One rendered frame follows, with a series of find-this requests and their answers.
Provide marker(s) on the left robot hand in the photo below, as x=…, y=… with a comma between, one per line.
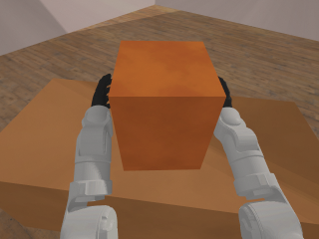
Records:
x=100, y=97

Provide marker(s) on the left robot upper arm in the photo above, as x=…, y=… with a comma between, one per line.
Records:
x=91, y=222

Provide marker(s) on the right robot hand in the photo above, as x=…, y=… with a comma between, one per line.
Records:
x=228, y=100

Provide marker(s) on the pedestal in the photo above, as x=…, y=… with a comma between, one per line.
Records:
x=37, y=165

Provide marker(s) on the robot left forearm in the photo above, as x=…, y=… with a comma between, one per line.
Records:
x=93, y=156

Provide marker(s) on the robot right forearm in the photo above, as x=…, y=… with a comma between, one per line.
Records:
x=252, y=178

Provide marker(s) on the carton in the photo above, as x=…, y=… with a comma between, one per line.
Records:
x=165, y=99

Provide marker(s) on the right robot upper arm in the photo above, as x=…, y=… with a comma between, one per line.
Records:
x=268, y=219

